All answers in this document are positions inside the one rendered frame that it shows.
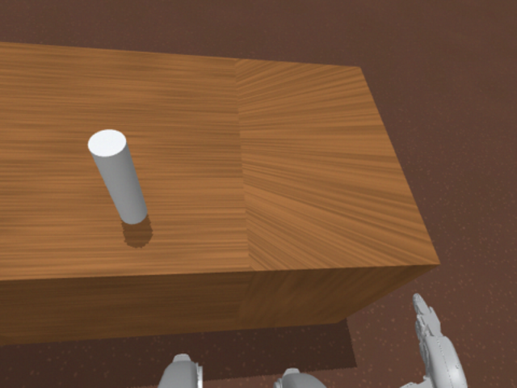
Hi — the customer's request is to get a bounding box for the can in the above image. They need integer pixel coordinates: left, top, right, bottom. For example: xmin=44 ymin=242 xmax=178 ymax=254
xmin=88 ymin=129 xmax=147 ymax=224

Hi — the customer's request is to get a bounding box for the right robot hand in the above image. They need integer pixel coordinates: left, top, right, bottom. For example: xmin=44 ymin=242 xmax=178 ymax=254
xmin=400 ymin=293 xmax=468 ymax=388

